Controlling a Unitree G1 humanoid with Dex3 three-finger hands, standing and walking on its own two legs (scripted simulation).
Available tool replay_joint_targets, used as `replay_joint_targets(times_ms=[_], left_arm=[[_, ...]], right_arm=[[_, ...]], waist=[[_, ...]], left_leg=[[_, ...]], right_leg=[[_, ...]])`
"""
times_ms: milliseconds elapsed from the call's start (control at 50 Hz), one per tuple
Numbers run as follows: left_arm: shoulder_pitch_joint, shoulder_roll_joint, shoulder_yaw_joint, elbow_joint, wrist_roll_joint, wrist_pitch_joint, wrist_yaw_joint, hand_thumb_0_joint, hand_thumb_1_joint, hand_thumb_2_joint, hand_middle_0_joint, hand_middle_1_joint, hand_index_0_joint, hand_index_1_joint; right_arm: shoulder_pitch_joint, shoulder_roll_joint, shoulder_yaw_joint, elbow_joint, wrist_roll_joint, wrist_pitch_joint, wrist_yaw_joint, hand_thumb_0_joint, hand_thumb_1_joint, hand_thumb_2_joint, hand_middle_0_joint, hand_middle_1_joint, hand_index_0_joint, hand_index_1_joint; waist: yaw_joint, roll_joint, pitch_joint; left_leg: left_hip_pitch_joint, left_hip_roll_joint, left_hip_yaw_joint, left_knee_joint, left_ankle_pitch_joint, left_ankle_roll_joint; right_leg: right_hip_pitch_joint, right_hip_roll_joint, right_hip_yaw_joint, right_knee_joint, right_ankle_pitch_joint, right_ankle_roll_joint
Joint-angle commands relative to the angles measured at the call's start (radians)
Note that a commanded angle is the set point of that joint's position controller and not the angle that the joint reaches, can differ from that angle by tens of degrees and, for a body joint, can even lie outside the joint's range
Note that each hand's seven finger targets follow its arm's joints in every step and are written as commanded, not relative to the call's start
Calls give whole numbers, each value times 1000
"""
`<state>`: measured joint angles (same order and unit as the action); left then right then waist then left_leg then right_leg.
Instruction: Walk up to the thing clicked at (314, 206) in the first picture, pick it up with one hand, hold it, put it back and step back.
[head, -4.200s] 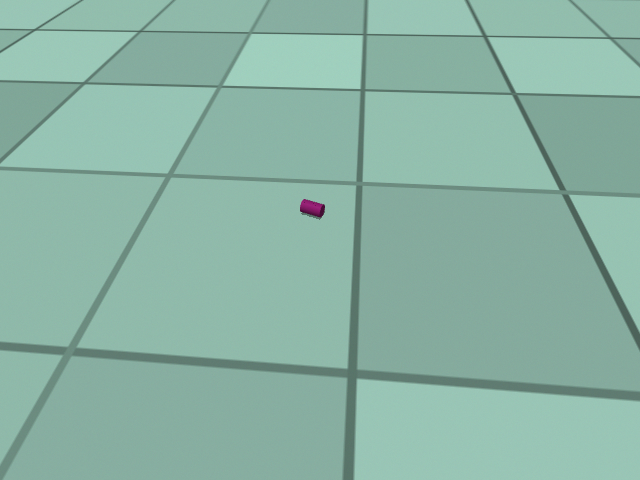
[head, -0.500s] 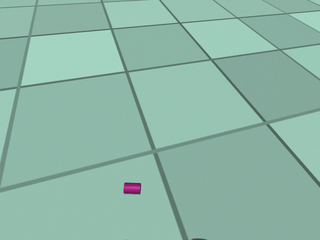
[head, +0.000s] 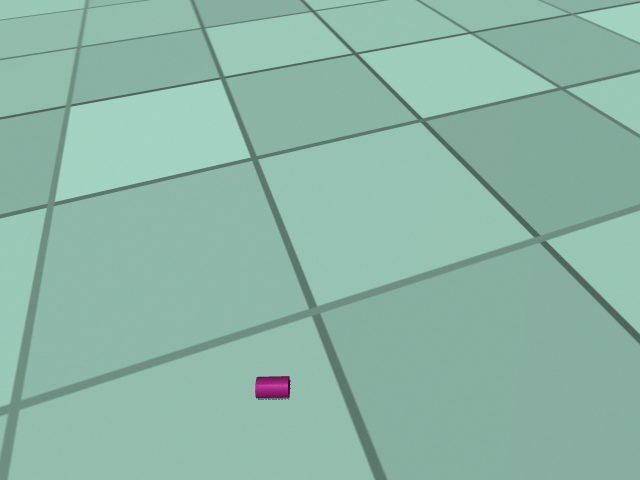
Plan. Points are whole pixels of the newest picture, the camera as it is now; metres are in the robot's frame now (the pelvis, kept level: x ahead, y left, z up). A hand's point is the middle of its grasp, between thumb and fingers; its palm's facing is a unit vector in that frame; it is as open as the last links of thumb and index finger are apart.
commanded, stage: walk up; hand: left
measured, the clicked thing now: (272, 387) +0.52 +0.20 -0.72
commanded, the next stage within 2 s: none
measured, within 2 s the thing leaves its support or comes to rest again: neither
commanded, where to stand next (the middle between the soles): +0.09 -0.01 m, yaw +0 degrees
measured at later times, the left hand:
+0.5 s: hand out of the picture +0.11 +0.27 -0.14, palm faces -0.02 -0.95 -0.32, open 7.4 cm
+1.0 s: hand out of the picture +0.09 +0.27 -0.14, palm faces +0.00 -0.94 -0.33, open 7.4 cm
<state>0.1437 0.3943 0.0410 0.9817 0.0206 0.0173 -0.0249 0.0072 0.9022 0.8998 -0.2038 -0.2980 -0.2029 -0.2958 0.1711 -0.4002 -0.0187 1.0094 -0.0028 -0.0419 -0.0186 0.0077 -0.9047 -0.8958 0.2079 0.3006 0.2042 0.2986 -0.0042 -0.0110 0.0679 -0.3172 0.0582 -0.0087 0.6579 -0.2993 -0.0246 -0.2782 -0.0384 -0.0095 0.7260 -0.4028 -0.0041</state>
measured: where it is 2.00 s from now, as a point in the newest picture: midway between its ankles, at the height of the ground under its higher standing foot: outside the picture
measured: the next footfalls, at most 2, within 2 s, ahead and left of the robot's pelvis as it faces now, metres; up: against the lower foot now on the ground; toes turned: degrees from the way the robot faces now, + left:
right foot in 1.54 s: +0.09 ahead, -0.20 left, +0.00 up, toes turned -5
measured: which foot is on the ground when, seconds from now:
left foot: down 0.00-1.00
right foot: down 0.00-1.00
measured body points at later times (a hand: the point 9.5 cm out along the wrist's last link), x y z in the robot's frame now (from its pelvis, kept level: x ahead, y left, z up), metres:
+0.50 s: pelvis +0.01 +0.01 +0.01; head +0.03 +0.02 +0.46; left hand +0.11 +0.32 -0.12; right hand +0.06 -0.31 -0.11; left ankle +0.04 +0.17 -0.72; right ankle -0.01 -0.12 -0.72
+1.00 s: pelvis +0.01 +0.01 +0.02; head +0.02 +0.01 +0.47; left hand +0.09 +0.32 -0.11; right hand +0.09 -0.30 -0.11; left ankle +0.04 +0.17 -0.72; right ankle -0.01 -0.12 -0.72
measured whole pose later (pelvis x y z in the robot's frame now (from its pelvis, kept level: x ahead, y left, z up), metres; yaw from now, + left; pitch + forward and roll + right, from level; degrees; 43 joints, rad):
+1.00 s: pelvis +0.01 +0.01 +0.02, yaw +0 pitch -2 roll +0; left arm 0.12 0.36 0.04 1.05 0.02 0.03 -0.03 0.01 0.90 0.90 -0.20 -0.30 -0.20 -0.30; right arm 0.13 -0.38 -0.01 1.08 -0.01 -0.03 -0.01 0.01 -0.91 -0.90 0.21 0.30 0.20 0.30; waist 0.00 -0.01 0.06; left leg -0.23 0.07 -0.01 0.49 -0.22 -0.06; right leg -0.17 -0.03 -0.02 0.51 -0.31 0.01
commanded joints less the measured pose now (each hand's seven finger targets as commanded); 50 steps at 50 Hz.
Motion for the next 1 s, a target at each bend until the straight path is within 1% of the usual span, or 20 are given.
replay_joint_targets(times_ms=[0,20,40,80,100,140,160,200,220,260,300,380,400,440,480,600,680,800,920,980], left_arm=[[-54,211,51,-70,-2,-13,9,0,900,900,-200,-300,-200,-300],[-40,213,51,-62,0,-13,8,0,900,900,-200,-300,-200,-300],[-36,224,56,-58,2,-15,8,0,900,900,-200,-300,-200,-300],[-66,236,59,-65,0,-18,7,0,900,900,-200,-300,-200,-300],[-86,237,58,-70,-3,-16,6,0,900,900,-200,-300,-200,-300],[-100,222,53,-74,-7,-12,5,0,900,900,-200,-300,-200,-300],[-102,212,51,-75,-7,-10,6,0,900,900,-200,-300,-200,-300],[-83,204,52,-68,-7,-8,7,0,900,900,-200,-300,-200,-300],[-69,204,51,-60,-7,-9,8,0,900,900,-200,-300,-200,-300],[-74,211,55,-56,-7,-10,9,0,900,900,-200,-300,-200,-300],[-87,211,55,-54,-12,-7,8,0,900,900,-200,-300,-200,-300],[-59,185,49,-37,-12,1,9,0,900,900,-200,-300,-200,-300],[-58,182,47,-36,-10,1,8,0,900,900,-200,-300,-200,-300],[-55,188,48,-26,-11,-1,6,0,900,900,-200,-300,-200,-300],[-84,198,47,-32,-11,-2,4,0,900,900,-200,-300,-200,-300],[-77,184,43,-14,-8,0,1,0,900,900,-200,-300,-200,-300],[-86,199,48,-8,-8,-4,0,0,900,900,-200,-300,-200,-300],[-102,200,50,-12,-6,-7,2,0,900,900,-200,-300,-200,-300],[-73,190,50,-9,-6,-8,4,0,900,900,-200,-300,-200,-300],[-85,190,52,-12,-6,-6,5,0,900,900,-200,-300,-200,-300]], right_arm=[[2,-243,-57,-37,-10,-25,-16,0,-900,-900,200,300,200,300],[-21,-246,-53,-39,-10,-23,-14,0,-900,-900,200,300,200,300],[-34,-240,-50,-39,-9,-21,-14,0,-900,-900,200,300,200,300],[-34,-206,-41,-32,-9,-19,-12,0,-900,-900,200,300,200,300],[-24,-198,-40,-23,-9,-19,-13,0,-900,-900,200,300,200,300],[-3,-200,-40,-7,-12,-21,-13,0,-900,-900,200,300,200,300],[-1,-214,-45,-2,-13,-21,-13,0,-900,-900,200,300,200,300],[-6,-227,-45,-2,-14,-22,-14,0,-900,-900,200,300,200,300],[-12,-227,-41,-2,-13,-24,-14,0,-900,-900,200,300,200,300],[-8,-219,-36,1,-12,-25,-17,0,-900,-900,200,300,200,300],[-9,-222,-36,5,-11,-25,-19,0,-900,-900,200,300,200,300],[-21,-243,-44,9,-11,-24,-23,0,-900,-900,200,300,200,300],[-24,-243,-42,6,-12,-24,-23,0,-900,-900,200,300,200,300],[-47,-230,-38,1,-10,-20,-22,0,-900,-900,200,300,200,300],[-39,-222,-36,6,-10,-20,-21,0,-900,-900,200,300,200,300],[-51,-234,-41,10,-10,-21,-20,0,-900,-900,200,300,200,300],[-67,-215,-38,8,-8,-16,-18,0,-900,-900,200,300,200,300],[-61,-204,-36,12,-9,-12,-13,0,-900,-900,200,300,200,300],[-71,-200,-33,13,-11,-14,-12,0,-900,-900,200,300,200,300],[-58,-203,-33,18,-11,-14,-13,0,-900,-900,200,300,200,300]], waist=[[4,-34,-52],[18,-50,-50],[22,-69,-43],[7,-110,-35],[-4,-102,-32],[-12,-74,-42],[-13,-49,-51],[5,-15,-69],[12,-12,-90],[9,-22,-108],[5,2,-99],[15,67,-124],[16,66,-129],[18,53,-110],[2,39,-102],[3,44,-97],[0,-4,-78],[-7,-41,-66],[5,-24,-98],[0,-7,-100]], left_leg=[[63,98,-142,-139,95,110],[29,101,-141,-139,71,114],[3,76,-99,-118,63,100],[12,-10,13,-63,62,57],[36,-23,39,-72,48,44],[89,-10,14,-112,88,45],[104,10,-10,-128,116,57],[90,61,-71,-154,169,77],[85,72,-82,-152,198,85],[72,57,-51,-131,261,74],[67,51,-48,-151,266,66],[90,114,-118,-193,252,106],[81,115,-115,-191,251,108],[56,85,-78,-174,217,90],[64,61,-51,-183,197,73],[93,99,-97,-227,191,93],[90,53,-48,-201,179,69],[134,45,-39,-207,179,60],[157,57,-38,-209,240,64],[146,63,-40,-226,258,60]], right_leg=[[-67,-46,93,-175,115,-65],[-37,-45,105,-199,84,-66],[-10,-58,125,-242,66,-75],[-14,-110,180,-317,43,-101],[-31,-126,188,-317,53,-111],[-58,-110,156,-297,78,-95],[-58,-92,131,-287,84,-83],[-17,-60,98,-252,111,-67],[18,-58,101,-246,153,-63],[65,-68,105,-245,230,-68],[68,-65,94,-231,260,-63],[72,-39,56,-188,232,-51],[91,-42,58,-199,234,-49],[98,-52,79,-237,233,-59],[87,-67,97,-252,257,-63],[74,-44,67,-242,226,-44],[67,-63,97,-291,223,-54],[29,-71,101,-333,176,-50],[65,-68,88,-335,229,-44],[90,-67,81,-328,255,-43]])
